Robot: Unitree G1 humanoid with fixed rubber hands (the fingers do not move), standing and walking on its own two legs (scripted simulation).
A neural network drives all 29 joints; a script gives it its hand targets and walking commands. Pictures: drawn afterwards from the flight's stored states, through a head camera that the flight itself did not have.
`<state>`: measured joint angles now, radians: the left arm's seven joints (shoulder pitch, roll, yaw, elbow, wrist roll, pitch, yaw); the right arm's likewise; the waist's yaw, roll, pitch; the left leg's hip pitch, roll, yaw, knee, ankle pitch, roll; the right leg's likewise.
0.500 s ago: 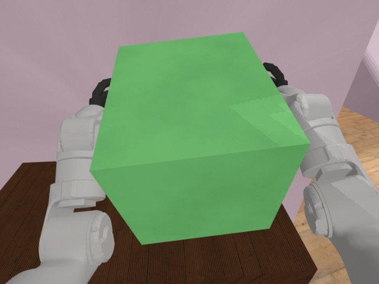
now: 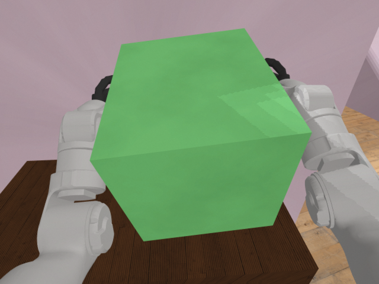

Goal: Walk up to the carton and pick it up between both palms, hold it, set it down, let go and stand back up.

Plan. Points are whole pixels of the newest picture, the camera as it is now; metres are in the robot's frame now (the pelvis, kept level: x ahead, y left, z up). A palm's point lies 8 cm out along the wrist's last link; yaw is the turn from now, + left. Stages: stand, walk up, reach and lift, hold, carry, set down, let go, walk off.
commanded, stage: hold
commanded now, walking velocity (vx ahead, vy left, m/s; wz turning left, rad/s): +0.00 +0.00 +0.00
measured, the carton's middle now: (195, 132) +0.35 -0.01 +0.23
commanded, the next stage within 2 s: none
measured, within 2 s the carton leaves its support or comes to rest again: neither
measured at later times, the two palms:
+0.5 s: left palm (102, 109) +0.37 +0.18 +0.28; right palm (280, 94) +0.38 -0.17 +0.31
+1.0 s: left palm (103, 112) +0.37 +0.18 +0.27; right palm (280, 97) +0.38 -0.17 +0.30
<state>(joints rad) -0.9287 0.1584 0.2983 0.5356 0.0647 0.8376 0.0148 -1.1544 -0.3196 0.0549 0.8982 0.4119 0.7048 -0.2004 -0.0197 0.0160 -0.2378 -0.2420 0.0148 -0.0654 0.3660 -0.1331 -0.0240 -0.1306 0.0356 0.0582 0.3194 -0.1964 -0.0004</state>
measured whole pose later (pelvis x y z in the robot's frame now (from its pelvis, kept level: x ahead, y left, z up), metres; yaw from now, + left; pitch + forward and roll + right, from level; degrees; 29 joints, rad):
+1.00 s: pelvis +0.01 +0.00 +0.00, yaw +0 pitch -1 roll -1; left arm -0.86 0.14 0.30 0.44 0.07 0.86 0.02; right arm -1.08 -0.30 0.04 0.82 0.43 0.71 -0.22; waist -0.05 0.02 -0.24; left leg -0.22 0.00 -0.08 0.38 -0.15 -0.02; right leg -0.10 0.03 0.06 0.32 -0.21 0.01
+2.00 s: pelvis +0.01 +0.00 +0.00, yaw +0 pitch +0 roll -1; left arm -0.87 0.15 0.29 0.46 0.07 0.85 0.02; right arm -1.10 -0.31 0.05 0.83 0.44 0.72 -0.22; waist -0.05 0.01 -0.24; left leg -0.22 0.00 -0.09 0.38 -0.15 -0.02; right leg -0.10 0.04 0.07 0.31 -0.21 0.00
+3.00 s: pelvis +0.00 +0.00 +0.00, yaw +0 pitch +0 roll -1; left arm -0.90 0.15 0.29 0.49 0.07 0.84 0.03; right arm -1.12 -0.31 0.04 0.86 0.43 0.71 -0.21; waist -0.04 0.02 -0.25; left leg -0.24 0.01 -0.09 0.38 -0.15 -0.02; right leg -0.11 0.04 0.07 0.31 -0.20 0.00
